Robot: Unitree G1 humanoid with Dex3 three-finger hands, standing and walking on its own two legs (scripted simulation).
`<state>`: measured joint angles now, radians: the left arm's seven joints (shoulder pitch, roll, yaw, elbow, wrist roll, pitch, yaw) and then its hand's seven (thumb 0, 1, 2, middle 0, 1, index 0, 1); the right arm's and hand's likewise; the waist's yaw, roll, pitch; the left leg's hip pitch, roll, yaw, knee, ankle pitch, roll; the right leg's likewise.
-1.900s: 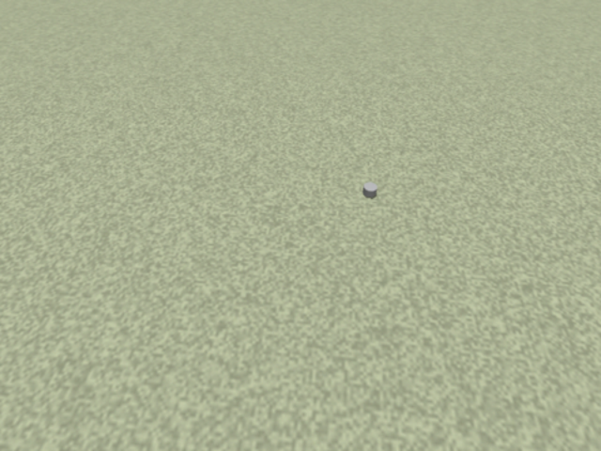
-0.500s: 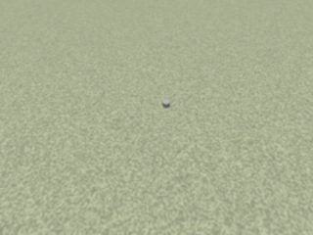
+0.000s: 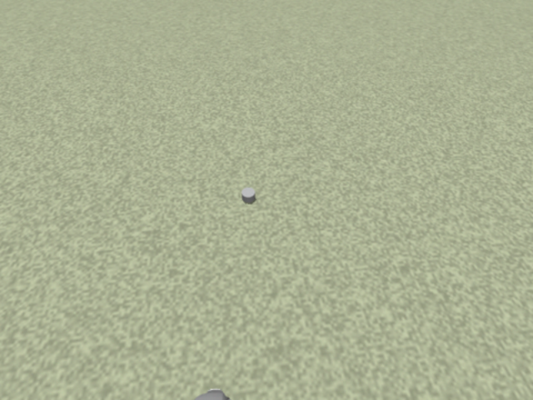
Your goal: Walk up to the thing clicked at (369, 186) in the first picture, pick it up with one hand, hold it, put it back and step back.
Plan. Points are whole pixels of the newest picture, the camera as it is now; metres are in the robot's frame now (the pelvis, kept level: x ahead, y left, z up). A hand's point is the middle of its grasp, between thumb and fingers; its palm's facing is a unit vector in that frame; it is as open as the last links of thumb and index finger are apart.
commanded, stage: walk up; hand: left
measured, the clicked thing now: (248, 195) +1.14 +0.13 -0.74
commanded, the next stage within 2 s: none
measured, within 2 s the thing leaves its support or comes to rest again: neither
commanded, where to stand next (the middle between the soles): +0.74 -0.04 m, yaw -7 degrees
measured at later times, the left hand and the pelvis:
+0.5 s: hand (166, 265) +0.39 +0.23 -0.12, palm faces -0.17 -0.90 -0.41, open 7.3 cm; pelvis +0.24 -0.03 -0.01, yaw -6 degrees
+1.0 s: hand (155, 241) +0.47 +0.28 -0.15, palm faces -0.11 -0.92 -0.38, open 7.4 cm; pelvis +0.43 +0.00 -0.01, yaw -7 degrees
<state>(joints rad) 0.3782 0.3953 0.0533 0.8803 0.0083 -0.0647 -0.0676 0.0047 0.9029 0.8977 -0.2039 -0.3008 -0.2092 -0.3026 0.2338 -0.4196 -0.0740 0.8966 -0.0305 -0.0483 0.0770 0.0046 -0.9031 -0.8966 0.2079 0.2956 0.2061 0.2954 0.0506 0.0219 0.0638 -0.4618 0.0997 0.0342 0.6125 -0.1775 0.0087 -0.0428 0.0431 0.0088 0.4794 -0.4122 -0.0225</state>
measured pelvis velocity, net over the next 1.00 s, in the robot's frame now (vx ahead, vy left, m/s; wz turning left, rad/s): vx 0.43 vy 0.00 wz -0.12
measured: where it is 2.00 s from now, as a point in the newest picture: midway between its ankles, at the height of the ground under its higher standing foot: (277, 276)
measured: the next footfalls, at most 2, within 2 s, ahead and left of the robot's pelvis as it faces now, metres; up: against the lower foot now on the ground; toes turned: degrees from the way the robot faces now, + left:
left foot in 0.02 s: +0.17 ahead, +0.14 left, +0.00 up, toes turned +4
right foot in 0.46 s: +0.37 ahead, -0.15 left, +0.00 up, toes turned -9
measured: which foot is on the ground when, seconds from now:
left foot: up 0.00-0.00, down 0.02-0.48, up 0.50-0.92, down 0.94-1.00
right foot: down 0.00-0.06, up 0.08-0.44, down 0.46-0.98, up 1.00-1.00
